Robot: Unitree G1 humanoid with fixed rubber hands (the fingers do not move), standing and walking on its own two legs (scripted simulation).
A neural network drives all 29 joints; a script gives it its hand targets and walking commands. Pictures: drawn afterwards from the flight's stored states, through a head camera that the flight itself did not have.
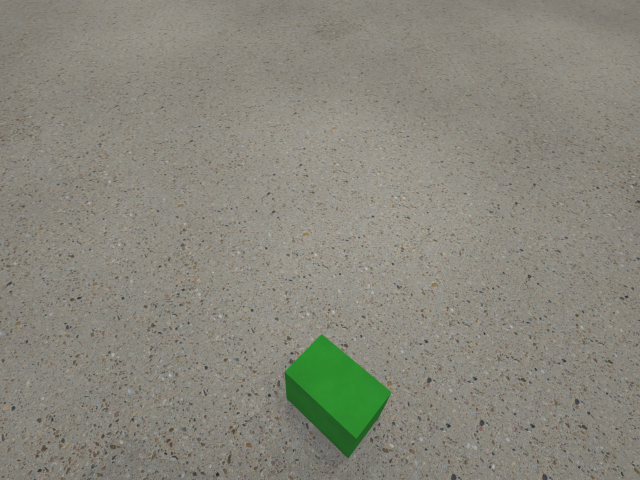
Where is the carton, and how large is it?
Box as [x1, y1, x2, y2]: [285, 334, 391, 457]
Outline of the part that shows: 321,334 285,371 286,395 287,398 348,457 378,417 391,392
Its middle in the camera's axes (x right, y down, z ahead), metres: +0.04 +0.46 +1.12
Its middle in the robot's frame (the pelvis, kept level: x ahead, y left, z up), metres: +0.45 -0.05 -0.67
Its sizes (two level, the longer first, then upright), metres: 0.246 0.151 0.214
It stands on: the floor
